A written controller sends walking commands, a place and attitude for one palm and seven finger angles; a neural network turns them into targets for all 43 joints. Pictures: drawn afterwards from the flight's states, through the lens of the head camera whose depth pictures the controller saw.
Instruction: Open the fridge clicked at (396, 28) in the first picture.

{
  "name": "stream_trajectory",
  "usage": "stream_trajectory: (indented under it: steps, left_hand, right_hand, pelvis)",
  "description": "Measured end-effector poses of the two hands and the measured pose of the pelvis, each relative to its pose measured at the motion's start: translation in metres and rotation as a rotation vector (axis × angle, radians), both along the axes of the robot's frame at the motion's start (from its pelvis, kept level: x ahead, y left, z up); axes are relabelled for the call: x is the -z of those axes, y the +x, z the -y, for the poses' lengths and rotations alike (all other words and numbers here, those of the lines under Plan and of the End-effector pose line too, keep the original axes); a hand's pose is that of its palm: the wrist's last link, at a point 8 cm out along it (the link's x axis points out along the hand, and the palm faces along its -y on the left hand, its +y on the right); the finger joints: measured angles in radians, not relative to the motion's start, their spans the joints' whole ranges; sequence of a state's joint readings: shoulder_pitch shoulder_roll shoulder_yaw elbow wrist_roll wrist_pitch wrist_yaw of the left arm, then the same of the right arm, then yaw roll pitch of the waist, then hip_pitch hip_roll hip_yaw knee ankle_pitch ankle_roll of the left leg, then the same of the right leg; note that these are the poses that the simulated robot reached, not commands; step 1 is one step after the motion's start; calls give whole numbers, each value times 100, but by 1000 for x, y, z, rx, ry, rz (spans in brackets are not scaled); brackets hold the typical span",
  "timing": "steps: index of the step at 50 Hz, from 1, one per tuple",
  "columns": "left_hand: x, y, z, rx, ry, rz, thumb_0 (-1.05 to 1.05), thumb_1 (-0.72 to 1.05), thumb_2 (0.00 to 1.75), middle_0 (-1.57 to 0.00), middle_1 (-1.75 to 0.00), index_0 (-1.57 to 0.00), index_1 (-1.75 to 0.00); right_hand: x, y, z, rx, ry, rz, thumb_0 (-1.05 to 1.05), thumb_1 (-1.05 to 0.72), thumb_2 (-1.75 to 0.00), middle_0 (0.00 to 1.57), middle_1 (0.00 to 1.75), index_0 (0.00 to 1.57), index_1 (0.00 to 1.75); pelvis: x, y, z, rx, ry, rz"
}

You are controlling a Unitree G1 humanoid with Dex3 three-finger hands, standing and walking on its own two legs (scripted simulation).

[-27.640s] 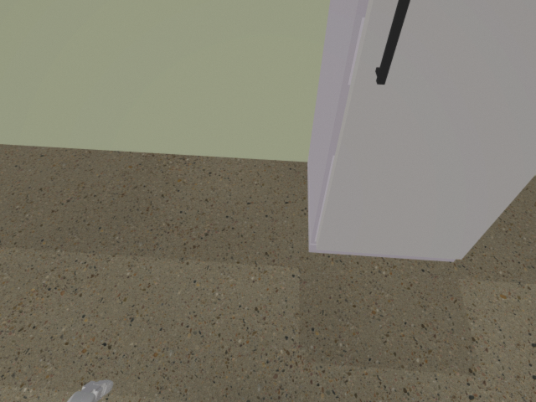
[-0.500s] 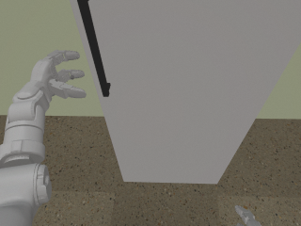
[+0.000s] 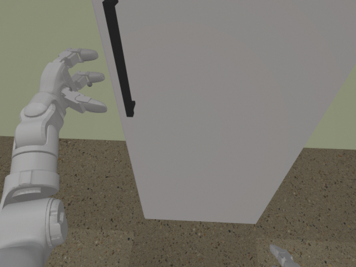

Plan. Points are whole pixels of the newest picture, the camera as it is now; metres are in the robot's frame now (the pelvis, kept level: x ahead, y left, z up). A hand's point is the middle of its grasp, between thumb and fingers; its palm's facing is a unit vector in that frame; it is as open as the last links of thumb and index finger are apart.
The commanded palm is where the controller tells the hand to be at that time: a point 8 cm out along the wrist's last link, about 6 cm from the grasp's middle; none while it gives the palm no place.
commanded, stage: move the hooked fingers beside the handle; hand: left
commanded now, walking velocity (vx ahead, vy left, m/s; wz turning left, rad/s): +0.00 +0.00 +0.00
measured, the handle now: (123, 65) +0.49 +0.17 +0.23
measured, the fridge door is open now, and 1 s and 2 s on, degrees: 0 0 0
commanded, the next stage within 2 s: feel for the door with the fingertips in 0.22 s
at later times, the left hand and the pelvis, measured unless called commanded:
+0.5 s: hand (103, 84) +0.43 +0.20 +0.22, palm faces +0.01 -1.00 -0.02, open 14.0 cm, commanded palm +0.40 +0.25 +0.22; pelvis +0.01 +0.01 +0.00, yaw +0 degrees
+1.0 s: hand (107, 82) +0.43 +0.19 +0.23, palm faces +0.06 -1.00 -0.01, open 14.0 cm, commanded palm +0.41 +0.24 +0.22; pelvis +0.00 +0.00 +0.00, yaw +1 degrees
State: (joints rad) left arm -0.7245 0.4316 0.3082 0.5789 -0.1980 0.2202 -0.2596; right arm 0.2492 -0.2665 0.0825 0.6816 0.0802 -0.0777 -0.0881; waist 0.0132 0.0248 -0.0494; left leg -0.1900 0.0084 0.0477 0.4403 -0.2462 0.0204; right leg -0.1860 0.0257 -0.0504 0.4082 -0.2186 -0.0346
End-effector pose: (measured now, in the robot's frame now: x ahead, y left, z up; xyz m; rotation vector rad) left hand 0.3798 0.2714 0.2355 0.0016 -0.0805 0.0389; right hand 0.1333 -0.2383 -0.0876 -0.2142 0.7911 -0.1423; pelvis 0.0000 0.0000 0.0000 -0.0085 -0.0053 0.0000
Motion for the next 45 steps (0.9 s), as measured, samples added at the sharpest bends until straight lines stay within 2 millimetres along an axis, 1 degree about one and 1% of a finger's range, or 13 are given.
stream_trajectory:
  steps: [4, 8, 10, 13, 17, 22, 27, 31, 37, 41, 45]
  left_hand:
    - [8, 5, -6, -25, 21, -103, -1, -50, 30, -30, -120, -30, -120]
    - [20, 9, -3, -6, 15, -136, -1, -50, 30, -30, -120, -30, -120]
    - [19, 12, 1, 7, 9, -107, -2, -50, 30, -29, -120, -30, -120]
    - [11, 17, 6, 16, 0, -49, -2, -50, 30, -30, -120, -30, -120]
    - [2, 27, 4, 6, -3, -39, -2, -50, 30, -30, -120, -30, -120]
    - [10, 32, 6, 5, 20, -107, -1, -50, 30, -30, -120, -30, -120]
    - [16, 29, 22, 47, -3, -71, -2, -50, 30, -29, -120, -30, -120]
    - [15, 27, 32, 45, -20, -42, -2, -50, 30, -30, -120, -30, -120]
    - [10, 25, 41, 12, 6, -55, -2, -50, 30, -30, -120, -29, -120]
    - [9, 23, 39, 0, -5, -81, -2, -50, 30, -30, -120, -29, -120]
    - [8, 22, 32, -17, -4, -89, -2, -50, 30, -30, -120, -29, -120]
  right_hand:
    - [0, 5, 0, -1, -3, 8, 1, -90, -90, 20, 30, 20, 30]
    - [1, 5, 0, -1, -10, 3, 1, -90, -90, 20, 30, 20, 30]
    - [1, 5, 0, -1, -15, 1, 1, -90, -90, 20, 30, 20, 30]
    - [0, 3, -1, 1, -19, 0, 1, -90, -90, 20, 30, 20, 30]
    - [0, -1, 0, 16, -16, -9, 1, -90, -90, 20, 30, 20, 30]
    - [7, -9, 1, 31, 1, -43, 1, -90, -90, 20, 30, 20, 30]
    - [11, -11, -1, 28, 10, -63, 1, -90, -90, 20, 30, 20, 30]
    - [9, -5, -3, 23, 12, -50, 1, -90, -90, 20, 30, 20, 30]
    - [5, 11, -6, 8, 27, -10, 1, -90, -90, 20, 30, 20, 30]
    - [2, 20, -7, -2, 27, 4, 1, -90, -90, 20, 30, 20, 30]
    - [-1, 24, -6, -11, 17, 13, 1, -90, -90, 20, 30, 20, 30]
  pelvis:
    - [0, -2, -2, -10, -2, -7]
    - [0, -4, -4, -13, -2, -19]
    - [0, -4, -4, -11, -1, -21]
    - [0, -2, -4, -7, -2, -23]
    - [0, 1, -4, -2, -2, -27]
    - [0, 5, -7, 1, -2, -36]
    - [0, 8, -8, 5, -1, -31]
    - [0, 9, -6, 7, -1, -23]
    - [0, 9, -5, 7, -1, -14]
    - [0, 8, -3, 5, 1, -10]
    - [-1, 7, 1, -2, 2, -9]
